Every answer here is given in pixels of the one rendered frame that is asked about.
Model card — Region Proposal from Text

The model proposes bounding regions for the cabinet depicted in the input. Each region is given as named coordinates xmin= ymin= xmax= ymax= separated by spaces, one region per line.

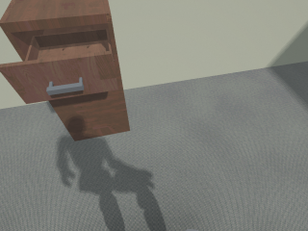
xmin=0 ymin=0 xmax=130 ymax=141

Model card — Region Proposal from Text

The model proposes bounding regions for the drawer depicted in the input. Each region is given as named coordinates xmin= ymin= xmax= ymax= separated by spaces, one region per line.
xmin=0 ymin=28 xmax=118 ymax=104

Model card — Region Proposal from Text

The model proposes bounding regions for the handle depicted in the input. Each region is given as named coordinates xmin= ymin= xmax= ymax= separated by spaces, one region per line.
xmin=46 ymin=77 xmax=84 ymax=95

